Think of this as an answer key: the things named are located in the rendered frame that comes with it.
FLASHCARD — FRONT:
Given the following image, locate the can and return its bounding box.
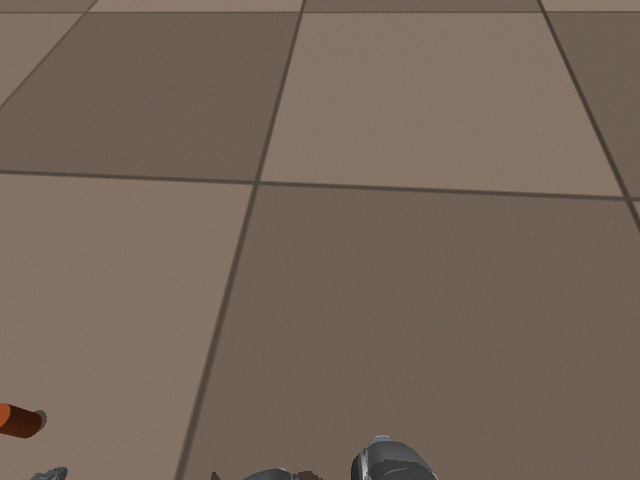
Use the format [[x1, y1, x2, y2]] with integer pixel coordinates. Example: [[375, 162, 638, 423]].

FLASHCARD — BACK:
[[0, 403, 42, 439]]

